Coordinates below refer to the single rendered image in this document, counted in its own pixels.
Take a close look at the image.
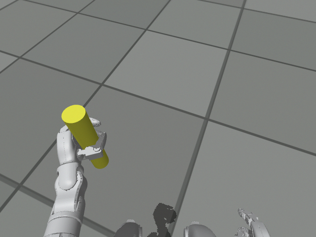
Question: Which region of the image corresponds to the left robot hand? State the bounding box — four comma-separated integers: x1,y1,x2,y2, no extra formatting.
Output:
57,118,107,166

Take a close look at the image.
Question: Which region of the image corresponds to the left robot arm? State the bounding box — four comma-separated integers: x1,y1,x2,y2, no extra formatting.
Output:
43,162,87,237

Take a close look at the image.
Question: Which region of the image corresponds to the can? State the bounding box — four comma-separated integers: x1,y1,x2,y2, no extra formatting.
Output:
61,105,109,169

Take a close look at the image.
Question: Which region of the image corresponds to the right robot hand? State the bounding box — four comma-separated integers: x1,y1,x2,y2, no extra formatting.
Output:
235,208,271,237

